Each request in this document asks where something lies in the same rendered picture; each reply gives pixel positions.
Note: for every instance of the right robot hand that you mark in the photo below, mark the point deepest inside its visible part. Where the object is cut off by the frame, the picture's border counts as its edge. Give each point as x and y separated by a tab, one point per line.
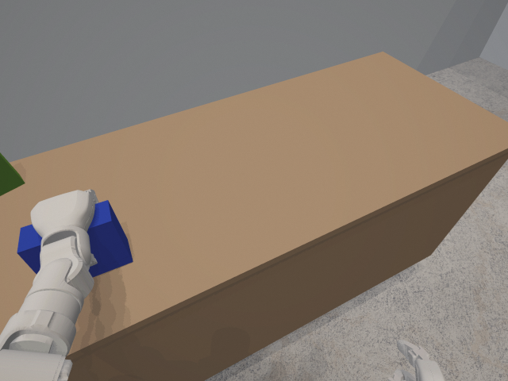
425	369

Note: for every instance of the robot left forearm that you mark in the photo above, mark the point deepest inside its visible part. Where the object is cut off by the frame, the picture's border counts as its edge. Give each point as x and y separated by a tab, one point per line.
46	320

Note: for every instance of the sponge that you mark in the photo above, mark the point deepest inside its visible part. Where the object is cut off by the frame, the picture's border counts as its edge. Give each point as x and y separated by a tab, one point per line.
108	242

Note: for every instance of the robot left upper arm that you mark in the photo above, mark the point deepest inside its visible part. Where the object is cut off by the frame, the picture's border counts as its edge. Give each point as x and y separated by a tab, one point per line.
33	366

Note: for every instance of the table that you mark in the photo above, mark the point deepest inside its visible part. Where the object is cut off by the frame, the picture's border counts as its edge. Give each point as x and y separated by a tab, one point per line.
251	216

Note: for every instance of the left robot hand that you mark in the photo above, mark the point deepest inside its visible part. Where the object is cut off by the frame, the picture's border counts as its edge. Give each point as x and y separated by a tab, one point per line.
75	208

